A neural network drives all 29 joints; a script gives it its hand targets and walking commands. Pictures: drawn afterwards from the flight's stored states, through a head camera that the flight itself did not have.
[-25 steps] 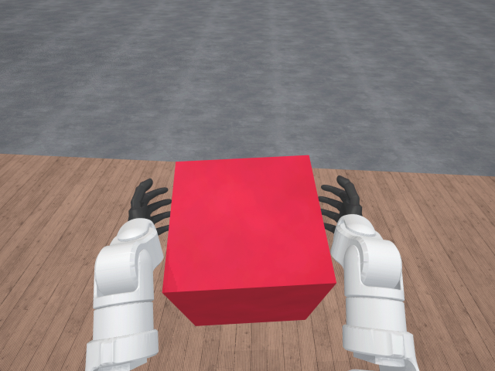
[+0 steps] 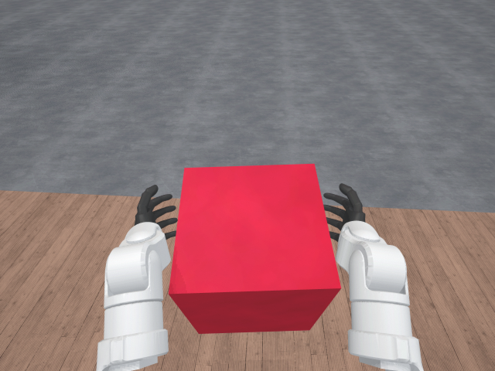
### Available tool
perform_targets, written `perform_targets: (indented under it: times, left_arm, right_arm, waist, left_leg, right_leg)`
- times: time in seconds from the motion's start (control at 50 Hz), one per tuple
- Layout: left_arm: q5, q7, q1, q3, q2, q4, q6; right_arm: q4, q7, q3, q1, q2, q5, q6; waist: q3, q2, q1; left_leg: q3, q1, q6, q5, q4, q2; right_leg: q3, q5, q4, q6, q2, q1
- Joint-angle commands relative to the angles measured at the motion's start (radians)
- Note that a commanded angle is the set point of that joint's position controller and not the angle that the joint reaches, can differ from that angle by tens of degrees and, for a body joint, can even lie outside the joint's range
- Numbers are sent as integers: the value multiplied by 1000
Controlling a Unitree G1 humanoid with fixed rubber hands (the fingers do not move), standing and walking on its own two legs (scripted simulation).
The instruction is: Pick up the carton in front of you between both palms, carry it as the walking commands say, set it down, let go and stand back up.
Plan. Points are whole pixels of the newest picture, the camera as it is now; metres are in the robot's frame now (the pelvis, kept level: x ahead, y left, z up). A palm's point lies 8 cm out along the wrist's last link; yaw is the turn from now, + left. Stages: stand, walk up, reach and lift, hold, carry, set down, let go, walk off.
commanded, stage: carry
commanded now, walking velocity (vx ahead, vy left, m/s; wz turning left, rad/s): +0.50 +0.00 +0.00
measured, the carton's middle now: (252, 255) +0.33 -0.01 +0.03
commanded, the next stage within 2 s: none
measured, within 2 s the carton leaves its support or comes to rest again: neither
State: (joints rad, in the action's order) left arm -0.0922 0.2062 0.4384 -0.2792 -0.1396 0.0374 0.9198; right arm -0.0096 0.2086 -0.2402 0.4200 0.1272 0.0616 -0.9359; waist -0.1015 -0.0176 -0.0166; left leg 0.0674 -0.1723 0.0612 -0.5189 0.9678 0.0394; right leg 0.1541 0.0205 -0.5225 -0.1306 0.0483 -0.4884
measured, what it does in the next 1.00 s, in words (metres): goes down: left foot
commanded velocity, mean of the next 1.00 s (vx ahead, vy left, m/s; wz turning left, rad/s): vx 0.50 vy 0.00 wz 0.00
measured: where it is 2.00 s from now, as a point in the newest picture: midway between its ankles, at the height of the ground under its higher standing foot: (249, 211)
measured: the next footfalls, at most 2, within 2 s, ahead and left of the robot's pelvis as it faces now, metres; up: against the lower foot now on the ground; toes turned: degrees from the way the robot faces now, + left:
left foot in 0.50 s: +0.46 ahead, +0.07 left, -0.03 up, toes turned +2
right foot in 1.04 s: +0.79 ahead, -0.06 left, -0.06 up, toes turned -5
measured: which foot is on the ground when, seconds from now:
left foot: up 0.00-0.48, down 0.50-1.00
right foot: down 0.00-0.50, up 0.52-1.00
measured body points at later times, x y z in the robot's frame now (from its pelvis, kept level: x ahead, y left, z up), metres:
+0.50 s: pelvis +0.31 +0.01 -0.02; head +0.30 +0.02 +0.43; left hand +0.65 +0.17 +0.09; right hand +0.65 -0.15 +0.09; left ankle +0.43 +0.07 -0.75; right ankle +0.11 -0.05 -0.71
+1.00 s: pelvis +0.60 +0.00 -0.04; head +0.61 +0.01 +0.41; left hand +0.96 +0.16 +0.06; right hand +0.93 -0.16 +0.07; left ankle +0.43 +0.07 -0.75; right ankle +0.75 -0.08 -0.75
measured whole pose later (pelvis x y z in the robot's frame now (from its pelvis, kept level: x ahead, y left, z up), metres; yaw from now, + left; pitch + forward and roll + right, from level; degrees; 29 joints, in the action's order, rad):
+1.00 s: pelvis +0.60 +0.00 -0.04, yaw -1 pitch +5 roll +0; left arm -0.08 0.21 0.41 -0.28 -0.11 -0.03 0.92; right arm 0.03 0.20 -0.23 0.41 0.17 0.05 -0.93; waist -0.10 0.02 -0.06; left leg 0.07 -0.05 0.09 -0.44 0.51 0.07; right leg 0.12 -0.10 -0.49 -0.07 0.00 -0.57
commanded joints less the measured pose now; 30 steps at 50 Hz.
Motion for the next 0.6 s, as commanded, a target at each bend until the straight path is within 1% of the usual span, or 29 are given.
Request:
perform_targets:
  times: [0.0,0.02,0.04,0.06,0.08,0.1,0.14,0.18,0.22,0.26,0.3,0.36,0.38,0.4,0.42,0.44,0.46,0.48,0.5,0.52,0.54,0.56,0.58]
  left_arm:
    - [150,-5,465,535,-708,-16,5]
    - [167,-18,510,556,-762,-23,-4]
    - [197,-33,574,590,-800,-52,-17]
    - [219,-47,613,621,-830,-63,-30]
    - [235,-56,633,644,-844,-80,-43]
    - [243,-62,631,657,-844,-86,-54]
    - [237,-61,579,657,-817,-86,-67]
    - [223,-52,525,644,-786,-86,-72]
    - [208,-42,479,633,-758,-88,-72]
    - [198,-34,451,623,-732,-93,-68]
    - [196,-26,447,617,-707,-109,-60]
    - [191,-15,433,607,-664,-111,-38]
    - [190,-11,427,605,-652,-108,-30]
    - [189,-7,427,604,-645,-109,-21]
    - [191,-4,431,606,-642,-110,-13]
    - [194,-1,444,608,-636,-114,-4]
    - [192,2,456,602,-624,-115,7]
    - [192,4,462,597,-629,-111,18]
    - [204,7,471,602,-629,-96,29]
    - [215,7,471,588,-654,-94,32]
    - [221,5,525,590,-688,-116,25]
    - [215,4,562,585,-721,-108,21]
    - [206,2,580,580,-738,-120,12]
  right_arm:
    - [26,1,547,540,772,-151,6]
    - [15,-2,540,564,798,-146,16]
    - [13,-6,529,575,816,-136,28]
    - [12,-12,529,586,828,-128,40]
    - [2,-16,533,578,838,-120,51]
    - [-5,-17,539,559,840,-112,62]
    - [-3,-12,550,522,822,-101,80]
    - [15,-7,559,499,803,-104,89]
    - [40,-4,569,489,785,-114,90]
    - [66,-4,577,491,768,-127,86]
    - [90,-2,580,500,745,-138,74]
    - [100,4,565,492,690,-135,47]
    - [100,5,555,481,673,-131,36]
    - [95,8,540,467,656,-126,27]
    - [85,10,522,448,642,-121,19]
    - [66,14,503,428,629,-111,11]
    - [46,19,481,415,612,-100,4]
    - [30,27,462,418,588,-90,0]
    - [38,35,452,414,574,-86,-5]
    - [31,32,483,418,607,-107,-5]
    - [51,19,506,458,673,-133,1]
    - [54,5,522,516,719,-156,3]
    - [77,-9,546,569,751,-187,11]
  waist:
    - [-395,153,87]
    - [-337,62,76]
    - [-308,20,55]
    - [-308,22,40]
    - [-304,45,30]
    - [-304,73,32]
    - [-309,104,39]
    - [-308,110,56]
    - [-300,106,73]
    - [-278,110,87]
    - [-250,122,98]
    - [-211,130,114]
    - [-207,131,109]
    - [-220,137,87]
    - [-253,138,51]
    - [-311,104,0]
    - [-379,-3,-31]
    - [-436,-173,-14]
    - [-464,-217,-49]
    - [-458,-236,-51]
    - [-389,-141,-51]
    - [-339,-45,-38]
    - [-306,-12,-15]
  left_leg:
    - [-100,-618,0,-12,501,-27]
    - [-114,-596,1,47,439,-48]
    - [-108,-558,-4,88,366,-68]
    - [-101,-516,-8,115,300,-80]
    - [-89,-489,-10,129,244,-88]
    - [-74,-489,-15,153,206,-88]
    - [-60,-538,-24,206,133,-96]
    - [-46,-599,-29,276,56,-100]
    - [-26,-627,-31,358,-33,-94]
    - [3,-614,-26,440,-136,-76]
    - [30,-587,-18,509,-250,-53]
    - [77,-493,-1,606,-435,-14]
    - [87,-415,10,637,-487,0]
    - [95,-320,21,648,-519,15]
    - [102,-190,29,667,-557,25]
    - [89,-7,37,690,-581,6]
    - [-41,231,55,828,-493,-119]
    - [-368,445,143,1075,-379,-366]
    - [-576,505,240,815,-457,-427]
    - [-668,513,283,572,-504,-423]
    - [-591,382,246,508,-544,-366]
    - [-512,269,208,511,-569,-334]
    - [-447,174,188,516,-594,-318]
  right_leg:
    - [-676,4,103,-188,-398,710]
    - [-602,44,140,-149,-357,591]
    - [-526,47,153,-120,-336,507]
    - [-487,44,168,-108,-324,451]
    - [-459,44,180,-102,-312,415]
    - [-426,3,180,-102,-302,411]
    - [-383,-160,164,-99,-296,462]
    - [-343,-314,137,-78,-285,534]
    - [-295,-411,111,-54,-253,586]
    - [-254,-465,99,-37,-217,601]
    - [-219,-498,83,-31,-188,618]
    - [-178,-475,54,-23,-163,625]
    - [-168,-492,28,-16,-165,596]
    - [-160,-536,-33,-5,-169,570]
    - [-142,-567,-134,14,-165,538]
    - [-106,-484,-294,42,-139,466]
    - [-89,-186,-489,72,-109,260]
    - [-87,461,-690,94,-13,-17]
    - [-150,603,-877,95,38,-186]
    - [-187,551,-956,78,3,-313]
    - [-209,488,-901,73,-41,-308]
    - [-212,436,-829,74,-69,-276]
    - [-193,399,-766,79,-87,-239]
